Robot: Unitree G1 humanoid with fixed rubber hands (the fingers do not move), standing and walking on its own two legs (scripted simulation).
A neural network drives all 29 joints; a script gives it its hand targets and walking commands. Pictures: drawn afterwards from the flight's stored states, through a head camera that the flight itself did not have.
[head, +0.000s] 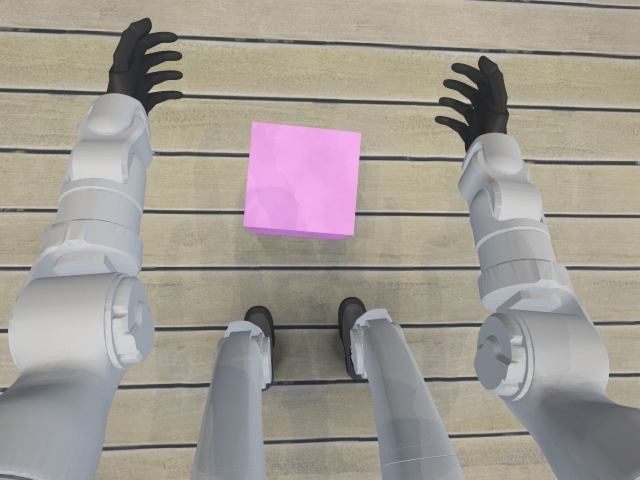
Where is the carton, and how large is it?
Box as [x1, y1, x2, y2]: [243, 122, 360, 239]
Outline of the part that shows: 252,122 243,225 255,233 327,239 339,239 352,235 360,133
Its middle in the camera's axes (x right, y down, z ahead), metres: -0.04 -0.11 +0.86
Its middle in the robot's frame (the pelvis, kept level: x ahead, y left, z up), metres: +0.49 -0.02 -0.52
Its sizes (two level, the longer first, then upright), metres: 0.210 0.200 0.250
